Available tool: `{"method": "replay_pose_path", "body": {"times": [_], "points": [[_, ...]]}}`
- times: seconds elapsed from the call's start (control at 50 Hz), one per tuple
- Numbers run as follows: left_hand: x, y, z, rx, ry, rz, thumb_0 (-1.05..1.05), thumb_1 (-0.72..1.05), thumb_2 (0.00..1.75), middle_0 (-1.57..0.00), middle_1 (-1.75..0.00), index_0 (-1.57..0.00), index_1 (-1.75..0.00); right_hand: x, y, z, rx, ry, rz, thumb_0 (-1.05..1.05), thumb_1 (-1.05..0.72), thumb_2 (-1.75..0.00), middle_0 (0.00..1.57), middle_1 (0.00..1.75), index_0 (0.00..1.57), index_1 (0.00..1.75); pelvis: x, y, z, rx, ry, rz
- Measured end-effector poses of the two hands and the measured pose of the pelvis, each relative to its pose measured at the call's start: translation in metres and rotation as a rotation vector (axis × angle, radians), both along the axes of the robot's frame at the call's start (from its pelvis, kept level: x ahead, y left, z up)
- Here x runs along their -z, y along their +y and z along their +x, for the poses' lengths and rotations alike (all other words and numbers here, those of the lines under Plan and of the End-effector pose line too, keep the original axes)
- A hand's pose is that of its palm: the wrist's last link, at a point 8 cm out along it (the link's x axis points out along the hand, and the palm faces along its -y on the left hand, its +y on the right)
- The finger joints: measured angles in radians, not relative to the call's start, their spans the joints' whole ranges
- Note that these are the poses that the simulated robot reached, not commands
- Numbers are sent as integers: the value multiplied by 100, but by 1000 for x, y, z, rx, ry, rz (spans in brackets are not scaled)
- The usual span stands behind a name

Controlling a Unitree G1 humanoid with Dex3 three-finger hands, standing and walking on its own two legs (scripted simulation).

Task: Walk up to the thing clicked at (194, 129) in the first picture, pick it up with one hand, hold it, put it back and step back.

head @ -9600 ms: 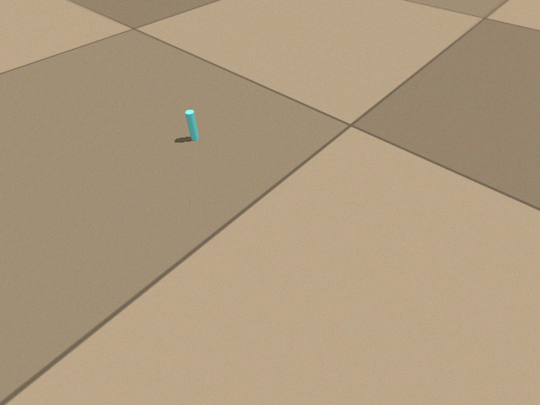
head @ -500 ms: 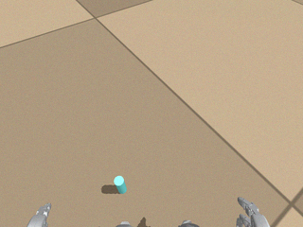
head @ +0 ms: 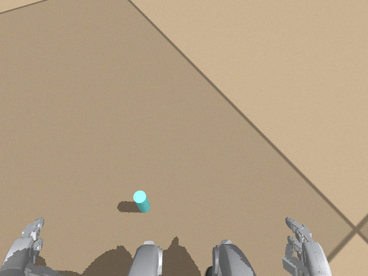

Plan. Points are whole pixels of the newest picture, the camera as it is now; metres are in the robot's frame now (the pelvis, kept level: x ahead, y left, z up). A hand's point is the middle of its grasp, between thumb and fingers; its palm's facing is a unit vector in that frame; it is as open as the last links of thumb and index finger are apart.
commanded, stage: go down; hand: left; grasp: from the side
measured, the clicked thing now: (142, 202) +0.41 +0.18 -0.56
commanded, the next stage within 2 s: approach in 1.86 s
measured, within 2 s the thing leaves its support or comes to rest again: neither
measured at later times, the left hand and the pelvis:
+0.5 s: hand (63, 218) +0.28 +0.34 -0.20, palm faces +0.10 -0.98 -0.19, open 17.4 cm; pelvis -0.05 +0.00 -0.14, yaw -1 degrees
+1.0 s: hand (66, 207) +0.32 +0.36 -0.24, palm faces +0.08 -0.99 -0.14, open 17.5 cm; pelvis -0.07 +0.00 -0.21, yaw -3 degrees
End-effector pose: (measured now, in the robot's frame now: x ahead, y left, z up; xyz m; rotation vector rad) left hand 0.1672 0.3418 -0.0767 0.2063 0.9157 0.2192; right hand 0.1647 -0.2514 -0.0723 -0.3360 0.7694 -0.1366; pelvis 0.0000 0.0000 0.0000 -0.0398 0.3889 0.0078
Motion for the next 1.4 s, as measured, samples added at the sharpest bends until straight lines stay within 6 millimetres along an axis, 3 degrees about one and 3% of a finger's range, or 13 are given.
{"method": "replay_pose_path", "body": {"times": [0.2,0.34,0.48,0.7,1.02,1.4], "points": [[55,22,61,77,-280,-27,-1,-58,4,-8,-8,-8,-8,86,-16,-25,-17,100,-41,1,-91,-90,20,30,20,30,74,-2,-25,9,113,-2],[83,32,73,91,-351,-38,-1,-59,6,-7,-9,-7,-10,134,-16,-52,-9,189,-31,1,-90,-90,20,30,20,30,109,-2,-40,15,152,-6],[103,46,87,98,-445,-34,-2,-56,7,-7,-11,-7,-11,167,-17,-71,-21,243,-45,1,-90,-89,20,30,20,30,140,-2,-53,16,177,-14],[128,56,113,136,-529,-61,-2,-55,6,-7,-10,-7,-10,198,-22,-86,-20,274,-78,1,-90,-90,20,30,20,30,175,2,-61,21,198,-32],[154,67,129,152,-622,-77,-2,-55,6,-5,-8,-5,-8,237,-26,-98,-44,313,-105,1,-92,-90,20,30,20,30,217,3,-69,25,195,-42],[170,74,144,166,-678,-92,-2,-54,7,-5,-8,-5,-8,267,-29,-119,-42,356,-117,1,-92,-90,20,30,20,30,249,4,-76,28,183,-49]]}}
